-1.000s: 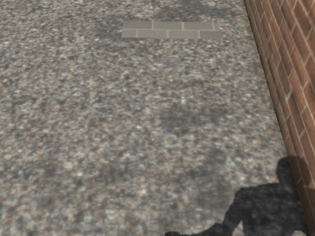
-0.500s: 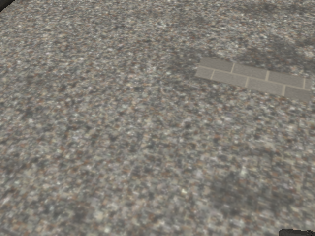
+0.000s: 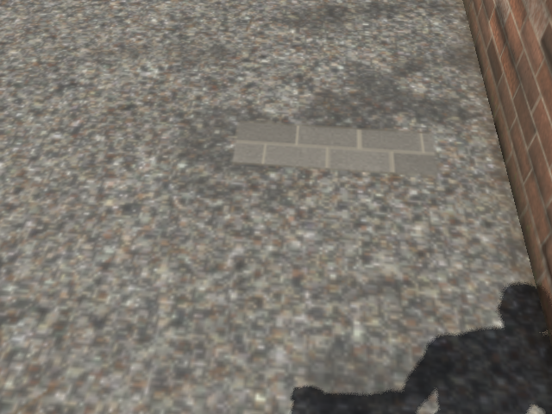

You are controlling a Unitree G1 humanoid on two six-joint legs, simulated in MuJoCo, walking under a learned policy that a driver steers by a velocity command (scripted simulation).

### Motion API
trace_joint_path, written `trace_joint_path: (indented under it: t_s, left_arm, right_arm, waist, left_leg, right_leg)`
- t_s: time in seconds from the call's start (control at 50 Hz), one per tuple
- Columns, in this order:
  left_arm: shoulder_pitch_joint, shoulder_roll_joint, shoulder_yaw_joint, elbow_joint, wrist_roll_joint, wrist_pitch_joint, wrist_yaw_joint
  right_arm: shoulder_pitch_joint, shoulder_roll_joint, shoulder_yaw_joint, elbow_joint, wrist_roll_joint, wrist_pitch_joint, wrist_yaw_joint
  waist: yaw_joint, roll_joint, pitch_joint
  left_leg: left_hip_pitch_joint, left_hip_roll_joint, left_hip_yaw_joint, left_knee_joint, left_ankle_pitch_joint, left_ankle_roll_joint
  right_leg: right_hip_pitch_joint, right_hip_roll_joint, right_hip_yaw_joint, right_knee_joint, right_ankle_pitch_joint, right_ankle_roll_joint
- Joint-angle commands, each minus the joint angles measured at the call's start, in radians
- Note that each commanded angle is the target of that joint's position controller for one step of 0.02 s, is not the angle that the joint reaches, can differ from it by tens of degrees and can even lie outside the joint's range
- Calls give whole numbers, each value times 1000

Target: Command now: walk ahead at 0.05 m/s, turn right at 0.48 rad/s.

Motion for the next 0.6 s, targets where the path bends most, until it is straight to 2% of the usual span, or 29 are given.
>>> trace_joint_path:
  t_s: [0.02,0.06,0.1,0.12,0.14,0.16,0.18,0.2,0.22,0.24,0.26,0.3,0.32,0.34,0.38,0.4,0.42,0.48,0.56,0.6]
  left_arm:
    - [45,44,10,-69,1,5,-15]
    - [22,59,14,-92,0,9,-27]
    - [37,62,19,-100,2,9,-39]
    - [63,70,26,-92,5,8,-41]
    - [99,100,38,-85,10,6,-37]
    - [121,200,63,-98,12,3,-20]
    - [90,286,74,-138,32,-7,-15]
    - [117,234,66,-135,40,-33,-21]
    - [103,204,58,-131,26,-55,-22]
    - [65,172,51,-136,2,-64,-21]
    - [45,145,40,-140,-14,-67,-16]
    - [59,124,30,-142,-3,-74,-5]
    - [83,129,32,-134,-3,-79,6]
    - [89,148,36,-137,10,-81,9]
    - [113,147,40,-134,0,-86,12]
    - [119,150,43,-131,6,-83,15]
    - [125,156,47,-134,5,-79,16]
    - [135,171,54,-145,-7,-61,16]
    - [94,154,46,-163,-8,-45,19]
    - [40,134,31,-180,-10,-42,23]
  right_arm:
    - [-78,-152,-39,-65,12,-4,-13]
    - [-65,-171,-46,-51,23,6,-10]
    - [-71,-183,-51,-39,39,16,-8]
    - [-61,-174,-50,-30,45,21,-9]
    - [-18,-146,-44,-9,44,28,-8]
    - [7,-91,-31,-13,19,33,-2]
    - [-52,-94,-29,-72,1,31,-11]
    - [-128,-135,-42,-82,4,28,-13]
    - [-124,-144,-49,-81,25,26,-7]
    - [-104,-149,-57,-56,29,22,-8]
    - [-103,-160,-63,-50,22,17,-8]
    - [-110,-142,-62,-47,24,-7,3]
    - [-118,-129,-59,-51,24,-21,8]
    - [-137,-132,-61,-50,14,-32,10]
    - [-149,-108,-53,-56,12,-35,9]
    - [-157,-94,-47,-56,14,-36,8]
    - [-165,-88,-43,-59,16,-35,9]
    - [-186,-99,-40,-75,24,-29,18]
    - [-142,-116,-40,-67,25,-34,35]
    - [-107,-103,-35,-59,11,-42,40]
  waist:
    - [22,141,-133]
    - [14,141,-132]
    - [31,135,-133]
    - [41,122,-135]
    - [44,69,-121]
    - [17,-177,-96]
    - [26,-335,-67]
    - [79,-201,-125]
    - [55,-162,-126]
    - [34,-106,-117]
    - [28,-122,-95]
    - [18,-125,-85]
    - [21,-112,-88]
    - [25,-99,-77]
    - [22,-107,-78]
    - [26,-124,-73]
    - [29,-131,-71]
    - [35,-128,-73]
    - [19,-135,-113]
    - [-25,-110,-117]
  left_leg:
    - [25,288,-158,-167,21,193]
    - [60,309,-156,-142,-1,179]
    - [80,304,-134,-83,-28,140]
    - [65,281,-107,-29,-58,104]
    - [19,237,-65,69,-118,41]
    - [-156,121,48,353,-285,-61]
    - [-395,-24,-22,573,-545,-121]
    - [-416,-12,-167,700,-518,-103]
    - [-446,8,-207,709,-408,-75]
    - [-458,27,-216,692,-320,-62]
    - [-473,29,-219,663,-256,-60]
    - [-442,12,-213,607,-149,-61]
    - [-432,4,-220,550,-115,-65]
    - [-418,-7,-221,502,-92,-74]
    - [-381,-29,-229,412,-81,-96]
    - [-352,-40,-223,374,-84,-108]
    - [-320,-48,-224,343,-90,-118]
    - [-248,-73,-228,293,-121,-134]
    - [-123,-74,-225,202,-137,-114]
    - [35,-77,-201,1,25,-79]
  right_leg:
    - [142,-17,-16,-77,38,-20]
    - [165,-10,-34,-147,13,-42]
    - [234,11,-67,-288,47,-77]
    - [298,37,-84,-372,89,-102]
    - [366,45,-48,-469,158,-137]
    - [460,-147,237,-594,400,-215]
    - [463,-327,512,-637,517,-405]
    - [458,-291,498,-668,313,-424]
    - [471,-237,451,-687,70,-367]
    - [468,-201,426,-704,-137,-314]
    - [461,-190,426,-729,-219,-293]
    - [457,-155,406,-758,-185,-280]
    - [478,-149,398,-757,-138,-278]
    - [485,-135,373,-744,-26,-272]
    - [497,-117,332,-699,182,-276]
    - [479,-103,306,-684,228,-275]
    - [455,-97,307,-671,255,-277]
    - [412,-99,357,-630,290,-287]
    - [411,-104,395,-540,392,-260]
    - [378,-66,396,-478,389,-215]
Next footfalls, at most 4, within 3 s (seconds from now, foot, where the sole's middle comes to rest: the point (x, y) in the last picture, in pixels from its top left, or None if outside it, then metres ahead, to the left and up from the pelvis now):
0.14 right None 0.06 -0.14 -0.78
0.62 left None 0.23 0.04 -0.78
0.96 right None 0.11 -0.18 -0.78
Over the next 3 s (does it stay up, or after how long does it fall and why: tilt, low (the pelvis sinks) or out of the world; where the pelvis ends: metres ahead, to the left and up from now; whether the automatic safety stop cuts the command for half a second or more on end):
stays up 0.21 -0.09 0.00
